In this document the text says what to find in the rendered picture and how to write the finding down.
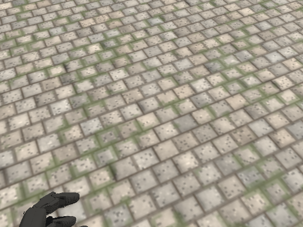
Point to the robot left hand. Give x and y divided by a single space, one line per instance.
35 216

